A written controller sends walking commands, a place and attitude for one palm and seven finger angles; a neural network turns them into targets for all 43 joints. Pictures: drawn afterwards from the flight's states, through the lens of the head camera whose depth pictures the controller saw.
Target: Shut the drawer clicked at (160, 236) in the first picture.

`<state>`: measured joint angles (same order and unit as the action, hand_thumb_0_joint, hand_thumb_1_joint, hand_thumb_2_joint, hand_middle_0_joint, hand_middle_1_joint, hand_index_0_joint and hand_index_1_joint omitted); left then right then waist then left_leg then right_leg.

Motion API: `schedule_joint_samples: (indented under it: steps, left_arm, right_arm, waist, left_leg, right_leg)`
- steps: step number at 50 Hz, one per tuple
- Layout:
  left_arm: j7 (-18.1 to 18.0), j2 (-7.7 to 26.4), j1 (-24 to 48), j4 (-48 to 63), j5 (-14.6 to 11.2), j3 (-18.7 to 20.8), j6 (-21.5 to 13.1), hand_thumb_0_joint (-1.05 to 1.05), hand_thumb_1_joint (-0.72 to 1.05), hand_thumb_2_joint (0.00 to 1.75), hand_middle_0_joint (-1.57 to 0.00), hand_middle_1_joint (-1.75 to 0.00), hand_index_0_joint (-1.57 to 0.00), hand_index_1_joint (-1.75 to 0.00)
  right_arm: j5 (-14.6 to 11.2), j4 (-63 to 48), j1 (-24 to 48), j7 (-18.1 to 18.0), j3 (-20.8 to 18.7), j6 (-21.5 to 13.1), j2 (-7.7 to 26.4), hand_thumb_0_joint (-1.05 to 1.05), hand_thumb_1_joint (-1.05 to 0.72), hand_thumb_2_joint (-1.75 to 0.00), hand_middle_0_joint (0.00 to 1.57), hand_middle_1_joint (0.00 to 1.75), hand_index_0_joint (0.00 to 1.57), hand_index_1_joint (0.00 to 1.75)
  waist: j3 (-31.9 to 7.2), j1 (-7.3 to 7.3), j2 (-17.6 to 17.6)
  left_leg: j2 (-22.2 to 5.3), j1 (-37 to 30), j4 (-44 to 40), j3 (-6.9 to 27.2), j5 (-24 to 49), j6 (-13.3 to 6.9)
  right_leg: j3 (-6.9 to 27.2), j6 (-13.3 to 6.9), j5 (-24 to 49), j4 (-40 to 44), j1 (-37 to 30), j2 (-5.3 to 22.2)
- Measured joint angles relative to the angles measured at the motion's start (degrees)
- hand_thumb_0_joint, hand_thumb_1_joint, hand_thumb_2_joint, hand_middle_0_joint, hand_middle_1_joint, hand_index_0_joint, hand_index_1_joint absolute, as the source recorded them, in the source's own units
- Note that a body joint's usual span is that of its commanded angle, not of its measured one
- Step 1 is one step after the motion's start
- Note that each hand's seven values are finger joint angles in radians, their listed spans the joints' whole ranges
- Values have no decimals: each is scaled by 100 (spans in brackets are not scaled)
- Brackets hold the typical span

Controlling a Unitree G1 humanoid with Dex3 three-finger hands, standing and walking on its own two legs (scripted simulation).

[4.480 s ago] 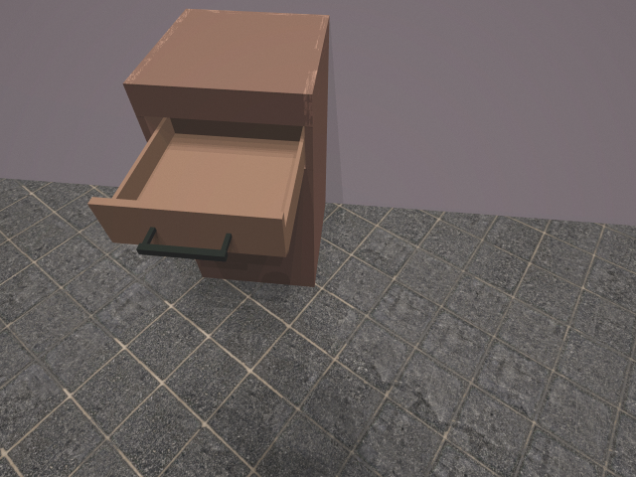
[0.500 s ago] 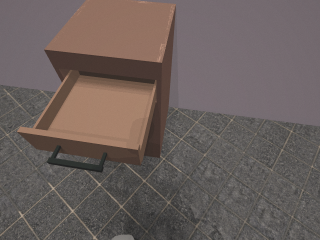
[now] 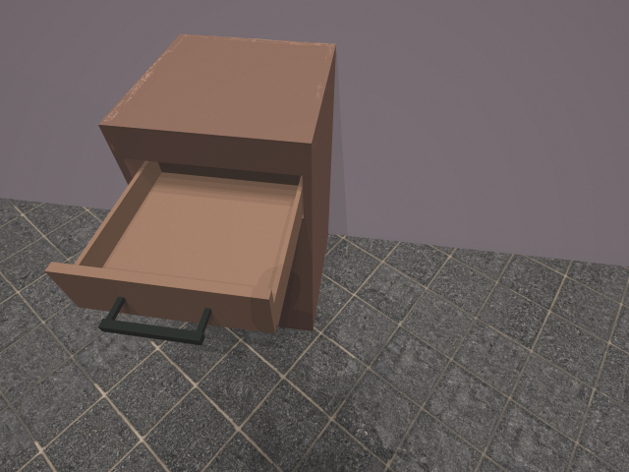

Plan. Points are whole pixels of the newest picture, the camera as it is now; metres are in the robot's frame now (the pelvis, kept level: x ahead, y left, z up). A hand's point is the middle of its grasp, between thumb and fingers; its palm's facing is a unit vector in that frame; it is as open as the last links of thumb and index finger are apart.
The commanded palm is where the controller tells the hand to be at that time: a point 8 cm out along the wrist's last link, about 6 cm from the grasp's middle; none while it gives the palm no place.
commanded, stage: come to a stop and stand still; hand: left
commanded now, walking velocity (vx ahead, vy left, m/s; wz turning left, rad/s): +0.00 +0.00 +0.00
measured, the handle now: (156, 320) +0.36 +0.30 -0.12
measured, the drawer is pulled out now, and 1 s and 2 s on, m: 0.30 0.30 0.30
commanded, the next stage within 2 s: look again from close up in 0.36 s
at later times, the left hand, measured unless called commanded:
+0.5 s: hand out of the picture -0.03 +0.18 -0.16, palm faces +0.02 -0.98 -0.21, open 7.4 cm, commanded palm none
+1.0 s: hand out of the picture -0.02 +0.14 -0.17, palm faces +0.04 -0.98 -0.18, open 7.3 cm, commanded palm none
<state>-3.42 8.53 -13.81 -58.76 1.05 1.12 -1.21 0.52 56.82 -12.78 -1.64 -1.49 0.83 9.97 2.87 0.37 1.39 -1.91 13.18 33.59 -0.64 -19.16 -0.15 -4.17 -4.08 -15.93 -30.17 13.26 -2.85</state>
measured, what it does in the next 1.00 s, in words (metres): stands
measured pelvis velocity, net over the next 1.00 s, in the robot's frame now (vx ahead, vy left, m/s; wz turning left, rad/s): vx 0.00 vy -0.02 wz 0.00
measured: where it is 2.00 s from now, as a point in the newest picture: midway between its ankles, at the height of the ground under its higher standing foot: outside the picture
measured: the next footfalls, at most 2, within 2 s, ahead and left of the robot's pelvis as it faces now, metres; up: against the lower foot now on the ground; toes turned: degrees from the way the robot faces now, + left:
left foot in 1.90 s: +0.10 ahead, +0.18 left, +0.00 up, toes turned -4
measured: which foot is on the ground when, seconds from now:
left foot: down 0.00-1.00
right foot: down 0.00-1.00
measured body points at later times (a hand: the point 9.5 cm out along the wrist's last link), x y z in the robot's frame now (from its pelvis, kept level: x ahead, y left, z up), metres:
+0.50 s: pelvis -0.02 +0.01 +0.01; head -0.02 -0.02 +0.46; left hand -0.03 +0.23 -0.14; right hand -0.06 -0.20 -0.17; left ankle -0.01 +0.13 -0.73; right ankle +0.00 -0.08 -0.73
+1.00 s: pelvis +0.00 -0.02 +0.01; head +0.00 -0.03 +0.46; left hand -0.02 +0.20 -0.15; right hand -0.01 -0.22 -0.16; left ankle -0.01 +0.13 -0.73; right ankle +0.00 -0.08 -0.73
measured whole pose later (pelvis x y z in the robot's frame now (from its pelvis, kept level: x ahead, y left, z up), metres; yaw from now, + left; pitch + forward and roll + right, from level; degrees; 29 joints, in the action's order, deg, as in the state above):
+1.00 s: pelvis +0.00 -0.02 +0.01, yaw +0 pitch -1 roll +1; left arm -1.9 6.6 -17.9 -65.5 0.4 -0.8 -1.5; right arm 0.8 64.8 -18.0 -2.0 1.4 -1.4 7.1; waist 0.3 0.3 0.8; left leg -1.4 10.1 25.0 -0.9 -14.2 1.9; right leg -3.8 -4.6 -14.7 -27.4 12.3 -2.4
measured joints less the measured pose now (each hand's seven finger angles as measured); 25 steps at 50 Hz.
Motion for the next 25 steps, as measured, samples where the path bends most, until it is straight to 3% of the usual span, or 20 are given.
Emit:
schedule_joint_samples:
  steps: [3, 9, 25]
  left_arm:
    - [61, 6, -82, -111, -21, -60, 145, 0, 93, 90, -21, -30, -20, -30]
    - [162, 59, -234, -151, -33, -93, 171, 0, 92, 90, -20, -30, -20, -30]
    - [205, -147, -453, -516, -77, -196, 72, 0, 91, 90, -20, -30, -20, -30]
  right_arm:
    - [39, -80, -160, -35, 14, -115, 9, 0, -93, -89, 20, 30, 19, 30]
    - [78, 28, -486, 22, 148, -118, 54, 0, -94, -89, 20, 30, 20, 30]
    - [54, 647, -852, 38, 304, -186, -119, 0, -91, -89, 20, 30, 20, 30]
  waist:
    - [-86, -91, 76]
    - [-315, -72, 116]
    - [-258, -70, 38]
  left_leg:
    - [98, -74, -73, -64, 157, 10]
    - [256, -171, -448, -177, 348, -66]
    - [276, -148, -855, -170, 653, -13]
  right_leg:
    - [70, 109, -122, -261, 31, 115]
    - [185, 197, 49, -99, 53, 263]
    - [181, 143, 233, 106, 165, 274]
